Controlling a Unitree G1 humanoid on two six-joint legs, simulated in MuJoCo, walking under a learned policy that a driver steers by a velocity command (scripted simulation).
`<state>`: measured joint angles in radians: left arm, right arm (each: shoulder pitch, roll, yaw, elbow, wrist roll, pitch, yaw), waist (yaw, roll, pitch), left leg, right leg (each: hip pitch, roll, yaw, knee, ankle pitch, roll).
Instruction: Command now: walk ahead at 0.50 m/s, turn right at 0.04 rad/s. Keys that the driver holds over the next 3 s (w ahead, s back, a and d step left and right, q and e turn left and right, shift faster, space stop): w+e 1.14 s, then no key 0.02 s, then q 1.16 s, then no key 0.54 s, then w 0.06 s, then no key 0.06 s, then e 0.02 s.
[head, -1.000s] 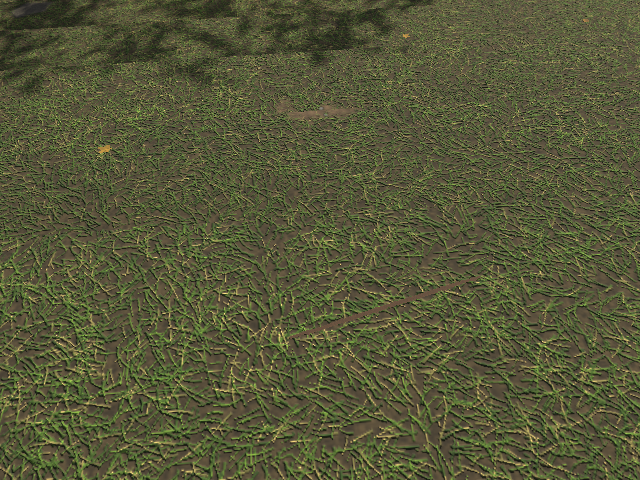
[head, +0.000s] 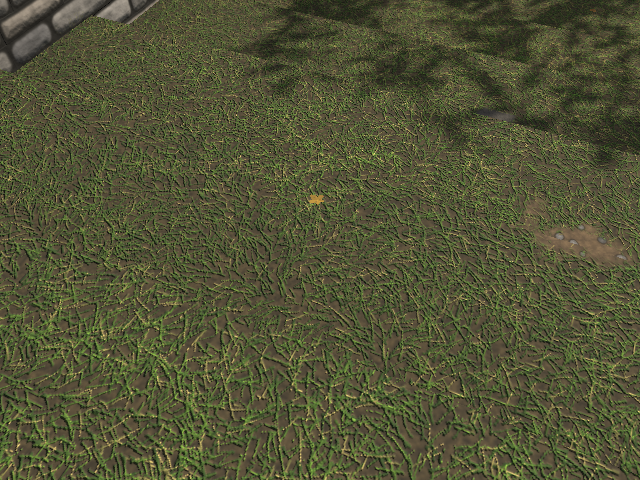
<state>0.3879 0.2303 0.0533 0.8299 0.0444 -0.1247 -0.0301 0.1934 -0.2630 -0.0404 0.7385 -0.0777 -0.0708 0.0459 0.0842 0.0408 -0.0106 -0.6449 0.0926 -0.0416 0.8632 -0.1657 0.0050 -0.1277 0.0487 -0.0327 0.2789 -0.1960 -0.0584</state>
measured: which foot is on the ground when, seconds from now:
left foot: up 0.00-0.14, down 0.16-0.72, up 0.74-1.00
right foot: down 0.00-0.18, up 0.20-0.66, down 0.68-1.00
